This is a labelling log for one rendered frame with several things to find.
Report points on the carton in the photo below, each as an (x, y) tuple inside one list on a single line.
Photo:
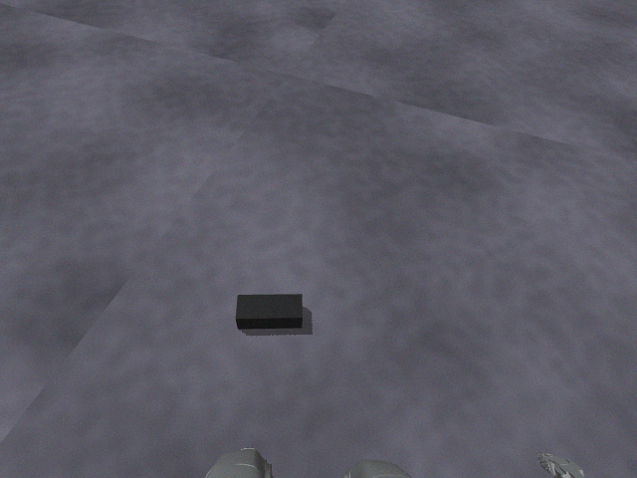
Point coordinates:
[(269, 311)]

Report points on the right robot hand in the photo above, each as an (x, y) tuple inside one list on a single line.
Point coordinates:
[(558, 467)]

